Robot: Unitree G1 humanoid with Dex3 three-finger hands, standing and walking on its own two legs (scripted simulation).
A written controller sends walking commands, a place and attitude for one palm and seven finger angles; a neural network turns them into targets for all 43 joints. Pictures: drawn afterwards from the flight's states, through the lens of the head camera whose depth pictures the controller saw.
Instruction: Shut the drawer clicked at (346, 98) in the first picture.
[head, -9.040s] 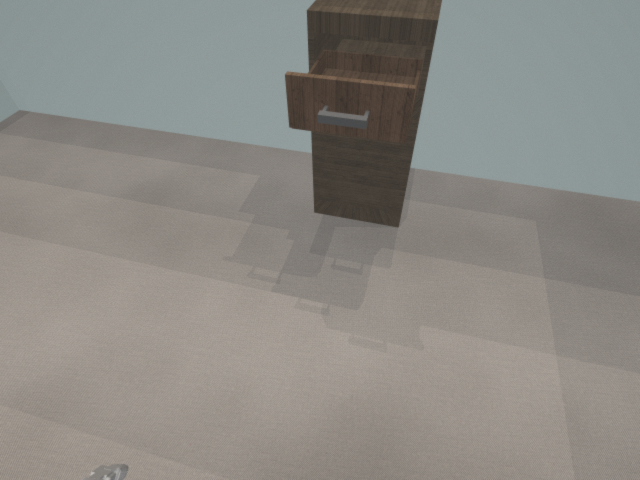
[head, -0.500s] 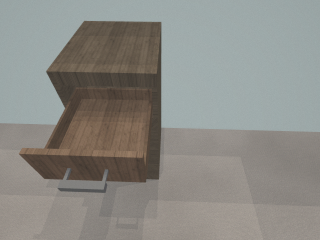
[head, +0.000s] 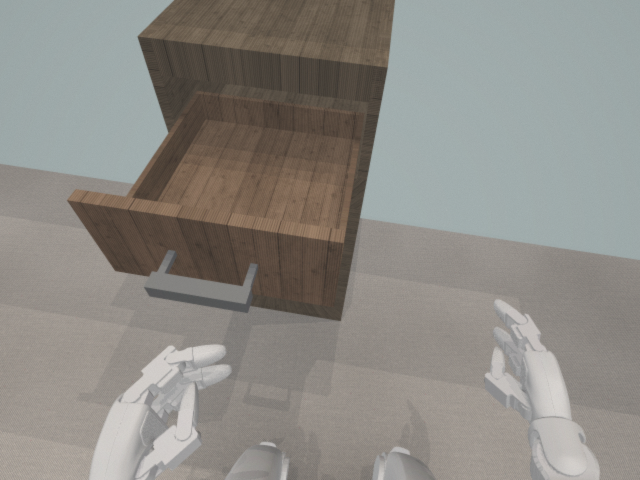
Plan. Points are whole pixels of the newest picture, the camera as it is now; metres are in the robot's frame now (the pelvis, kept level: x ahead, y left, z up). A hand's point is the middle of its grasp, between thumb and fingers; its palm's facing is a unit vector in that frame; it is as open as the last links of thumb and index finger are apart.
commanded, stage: raise the hand and make a fist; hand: left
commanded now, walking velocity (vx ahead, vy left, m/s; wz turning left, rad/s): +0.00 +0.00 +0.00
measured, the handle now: (205, 278) +0.34 +0.20 +0.03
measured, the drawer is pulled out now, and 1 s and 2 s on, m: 0.29 0.29 0.29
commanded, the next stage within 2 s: bring the fist close to the handle in 1.40 s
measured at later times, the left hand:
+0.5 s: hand (171, 407) +0.17 +0.17 +0.09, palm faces -0.01 -1.00 -0.04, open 3.3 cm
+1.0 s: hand (145, 397) +0.17 +0.18 +0.12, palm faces +0.02 -1.00 -0.08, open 3.3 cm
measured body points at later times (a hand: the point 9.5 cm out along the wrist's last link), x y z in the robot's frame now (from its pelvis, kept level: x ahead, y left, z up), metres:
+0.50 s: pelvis +0.01 +0.02 +0.02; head +0.05 +0.03 +0.46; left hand +0.17 +0.22 +0.09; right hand +0.18 -0.23 -0.04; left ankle +0.01 +0.12 -0.64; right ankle +0.06 -0.11 -0.64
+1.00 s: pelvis +0.03 +0.01 +0.03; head +0.05 +0.02 +0.48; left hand +0.16 +0.23 +0.13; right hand +0.24 -0.19 -0.01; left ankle +0.01 +0.12 -0.64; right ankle +0.06 -0.11 -0.64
